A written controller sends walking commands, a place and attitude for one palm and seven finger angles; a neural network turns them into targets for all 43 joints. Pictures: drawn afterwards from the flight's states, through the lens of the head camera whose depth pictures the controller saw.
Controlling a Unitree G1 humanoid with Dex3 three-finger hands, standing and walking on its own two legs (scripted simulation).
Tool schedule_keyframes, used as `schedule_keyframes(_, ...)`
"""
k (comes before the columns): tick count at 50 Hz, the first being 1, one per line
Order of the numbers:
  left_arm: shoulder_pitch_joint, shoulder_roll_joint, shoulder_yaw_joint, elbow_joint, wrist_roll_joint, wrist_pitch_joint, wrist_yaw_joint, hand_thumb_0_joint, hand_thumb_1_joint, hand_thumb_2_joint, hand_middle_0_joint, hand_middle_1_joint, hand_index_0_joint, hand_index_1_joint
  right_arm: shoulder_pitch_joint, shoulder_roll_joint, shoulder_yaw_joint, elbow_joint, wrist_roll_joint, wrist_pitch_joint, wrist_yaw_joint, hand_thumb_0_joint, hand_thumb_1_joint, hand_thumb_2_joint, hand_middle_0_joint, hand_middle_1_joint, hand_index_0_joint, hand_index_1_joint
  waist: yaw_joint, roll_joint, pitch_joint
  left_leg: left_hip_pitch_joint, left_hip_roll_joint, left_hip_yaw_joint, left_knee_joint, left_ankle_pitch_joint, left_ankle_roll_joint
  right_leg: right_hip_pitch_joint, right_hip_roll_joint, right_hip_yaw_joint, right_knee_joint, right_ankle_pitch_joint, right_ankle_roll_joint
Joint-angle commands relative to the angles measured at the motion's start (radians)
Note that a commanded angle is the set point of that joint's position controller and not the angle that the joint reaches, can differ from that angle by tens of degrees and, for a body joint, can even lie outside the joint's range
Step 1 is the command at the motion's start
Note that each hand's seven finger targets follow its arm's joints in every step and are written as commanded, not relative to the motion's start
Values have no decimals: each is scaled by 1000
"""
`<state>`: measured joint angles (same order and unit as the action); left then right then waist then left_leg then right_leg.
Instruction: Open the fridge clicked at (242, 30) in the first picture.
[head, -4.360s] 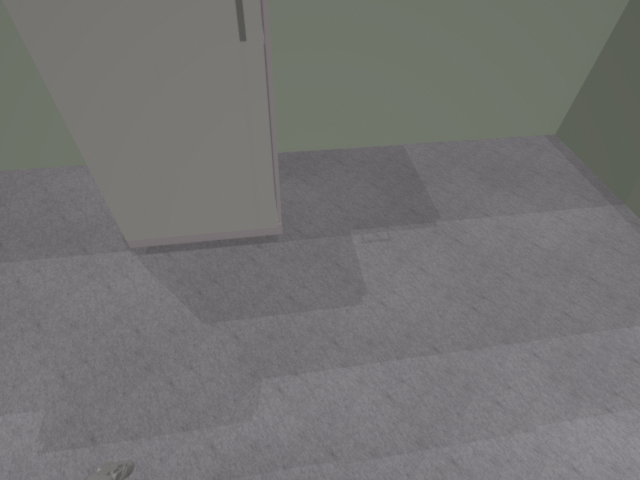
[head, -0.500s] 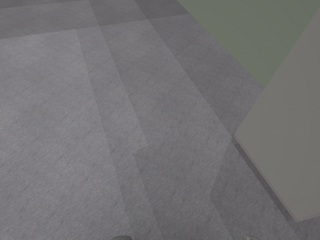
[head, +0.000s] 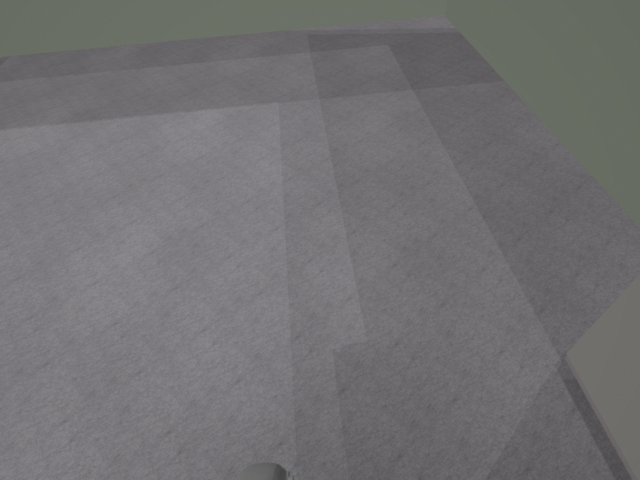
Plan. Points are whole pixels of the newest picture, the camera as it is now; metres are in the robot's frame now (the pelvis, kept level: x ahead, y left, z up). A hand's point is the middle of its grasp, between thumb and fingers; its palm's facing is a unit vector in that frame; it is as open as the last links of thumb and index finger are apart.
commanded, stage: walk to a spot facing it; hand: right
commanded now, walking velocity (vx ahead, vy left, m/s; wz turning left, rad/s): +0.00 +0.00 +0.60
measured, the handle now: out of the picture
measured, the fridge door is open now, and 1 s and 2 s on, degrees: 0 0 0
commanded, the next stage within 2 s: turn to face it in 0.20 s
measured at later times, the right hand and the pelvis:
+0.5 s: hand (395, 410) +0.26 -0.09 -0.16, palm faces -0.23 +0.95 -0.22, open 7.3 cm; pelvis +0.10 +0.05 -0.01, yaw +11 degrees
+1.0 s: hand out of the picture +0.17 -0.20 -0.17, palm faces +0.12 +0.96 -0.25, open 7.4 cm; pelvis +0.12 +0.02 +0.00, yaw -4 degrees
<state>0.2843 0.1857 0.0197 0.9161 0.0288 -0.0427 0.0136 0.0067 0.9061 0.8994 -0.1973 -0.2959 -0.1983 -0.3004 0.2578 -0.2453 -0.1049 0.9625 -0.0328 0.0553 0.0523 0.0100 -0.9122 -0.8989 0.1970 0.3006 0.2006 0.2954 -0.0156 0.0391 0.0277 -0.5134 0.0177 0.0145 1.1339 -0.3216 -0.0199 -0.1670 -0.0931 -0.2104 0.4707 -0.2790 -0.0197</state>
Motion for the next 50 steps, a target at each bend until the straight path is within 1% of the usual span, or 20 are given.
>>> schedule_keyframes(1, 72, 133, 40, -7, -10, -21, 22, 0, 900, 900, -200, -300, -200, -300, -60, -11, 0, -92, 4, -21, -4, 0, -900, -900, 200, 300, 200, 300, 22, -173, 34, -164, 56, 11, 48, 77, -37, 97, -246, 86, -215, 352, -38)
schedule_keyframes(11, 130, 155, 77, 61, 1, 13, 14, 0, 900, 900, -200, -300, -200, -300, -219, 16, 14, -135, 5, -28, -14, 0, -900, -900, 200, 300, 200, 300, 77, -229, 27, -6, 22, 128, -387, 3, -7, 166, -285, -55, -49, 602, -65)
schedule_keyframes(12, 124, 162, 84, 60, -1, 17, 12, 0, 900, 900, -200, -300, -200, -300, -195, 6, 13, -132, 5, -33, -18, 0, -900, -900, 200, 300, 200, 300, 60, -232, 12, 43, 3, 142, -424, 1, 6, 168, -293, -67, 0, 671, -55)
schedule_keyframes(14, 99, 174, 88, 40, -12, 18, 5, 0, 900, 900, -200, -300, -200, -300, -39, -44, 0, -94, 1, -56, -27, 0, -900, -900, 200, 300, 200, 300, -29, -166, -87, 306, -27, 150, -614, 140, 36, 104, -268, -105, 262, 741, 3)
schedule_keyframes(15, 119, 135, 76, 21, -27, 20, -6, 0, 900, 900, -200, -300, -200, -300, 82, -141, -17, -59, -5, -75, -41, 0, -900, -900, 200, 300, 200, 300, -79, 26, -195, 642, 139, -47, -647, 444, 98, -170, -212, -112, 516, 411, 55)
schedule_keyframes(16, 103, 61, 55, -13, -28, 21, -3, 0, 900, 900, -200, -300, -200, -300, 178, -236, -35, -27, 12, -81, -57, 0, -900, -900, 200, 300, 200, 300, -92, 235, -292, 789, 419, -401, -641, 977, 233, -429, -27, -36, 813, -359, 107)
schedule_keyframes(17, 61, 79, 51, -21, -33, 33, 16, 0, 900, 900, -200, -300, -200, -300, 165, -214, -27, -23, 30, -74, -72, 0, -900, -900, 200, 300, 200, 300, -89, 118, -298, 690, 426, -316, -660, 1032, 271, -398, -42, 140, 844, -359, 81)
schedule_keyframes(18, 47, 51, 44, -7, -28, 39, 18, 0, 900, 900, -200, -300, -200, -300, 89, -191, -20, -39, 21, -69, -79, 0, -900, -900, 200, 300, 200, 300, -64, 151, -255, 609, 400, -313, -694, 831, 271, -406, -46, 176, 872, -320, 75)
schedule_keyframes(21, 96, 33, 31, 68, -10, 68, 14, 0, 900, 900, -200, -300, -200, -300, -118, -68, 36, -67, 15, -72, -90, 0, -900, -900, 200, 300, 200, 300, 47, 25, -73, 264, 288, -89, -780, 549, 190, -280, -56, 195, 735, -166, 71)
schedule_keyframes(23, 163, 11, 22, 100, -14, 78, 8, 0, 900, 900, -200, -300, -200, -300, -169, -54, 50, -68, 11, -77, -88, 0, -900, -900, 200, 300, 200, 300, 82, 70, -60, 176, 251, 19, -807, 418, 161, -183, -39, 170, 577, -131, 69)
schedule_keyframes(26, 101, 26, 25, 80, -15, 82, -1, 0, 900, 900, -200, -300, -200, -300, -141, -61, 46, -60, 12, -65, -84, 0, -900, -900, 200, 300, 200, 300, 43, 115, -12, 209, 263, 13, -840, 284, 167, -214, -10, 135, 485, -130, 70)
schedule_keyframes(30, 4, 39, 36, 34, -15, 74, -13, 0, 900, 900, -200, -300, -200, -300, -104, -92, 25, -51, 6, -59, -90, 0, -900, -900, 200, 300, 200, 300, 11, 109, 6, 271, 324, 22, -792, 345, 176, -241, -12, 112, 379, -153, 71)
schedule_keyframes(34, 50, 62, 49, 24, -10, 65, -22, 0, 900, 900, -200, -300, -200, -300, -93, -88, 12, -63, 16, -47, -87, 0, -900, -900, 200, 300, 200, 300, 43, 21, -38, 236, 291, 111, -612, 268, 84, -75, 0, 97, 85, 59, 52)
schedule_keyframes(35, 74, 128, 63, 18, -5, 58, -23, 0, 900, 900, -200, -300, -200, -300, -71, -53, 12, -79, 21, -38, -82, 0, -900, -900, 200, 300, 200, 300, 51, -175, -49, 122, 205, 160, -462, 80, 20, -15, -116, 292, -25, 223, -7)
schedule_keyframes(36, 103, 216, 82, 0, 4, 54, -18, 0, 900, 900, -200, -300, -200, -300, -87, -1, 21, -121, 27, -34, -80, 0, -900, -900, 200, 300, 200, 300, 72, -400, -28, -30, 83, 183, -249, -267, -47, 5, -328, 578, -152, 445, -135)
schedule_keyframes(37, 130, 234, 89, 15, 6, 52, -4, 0, 900, 900, -200, -300, -200, -300, -154, -22, 27, -137, 13, -27, -85, 0, -900, -900, 200, 300, 200, 300, 105, -360, -45, -57, 70, 64, -51, -321, -38, -13, -356, 658, -191, 401, -188)
schedule_keyframes(38, 107, 219, 88, 12, 4, 48, 3, 0, 900, 900, -200, -300, -200, -300, -169, -18, 18, -135, 11, -31, -80, 0, -900, -900, 200, 300, 200, 300, 87, -257, -66, -114, 74, 8, 40, -251, -37, 14, -318, 625, -171, 370, -184)
schedule_keyframes(41, -8, 181, 72, -26, -2, 34, 8, 0, 900, 900, -200, -300, -200, -300, -117, -30, 11, -99, 13, -38, -67, 0, -900, -900, 200, 300, 200, 300, 39, -138, -99, -87, 82, -11, 43, -82, -54, 45, -196, 433, -127, 446, -135)
schedule_keyframes(43, -20, 183, 75, -31, -7, 32, 7, 0, 900, 900, -200, -300, -200, -300, -99, -35, 10, -86, 16, -34, -66, 0, -900, -900, 200, 300, 200, 300, 37, -135, -112, -61, 79, -5, -4, -64, -66, 64, -169, 395, -127, 477, -133)
schedule_keyframes(50, -5, 224, 94, -26, -6, 48, -2, 0, 900, 900, -200, -300, -200, -300, -133, -53, 13, -109, 21, -28, -70, 0, -900, -900, 200, 300, 200, 300, 66, -179, -112, -31, 54, -7, -159, -104, -83, 104, -155, 473, -121, 434, -155)
